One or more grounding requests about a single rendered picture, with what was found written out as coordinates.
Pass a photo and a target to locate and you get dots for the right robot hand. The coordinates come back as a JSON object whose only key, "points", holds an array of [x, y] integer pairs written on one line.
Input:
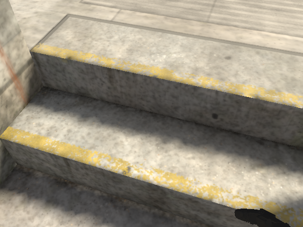
{"points": [[261, 217]]}

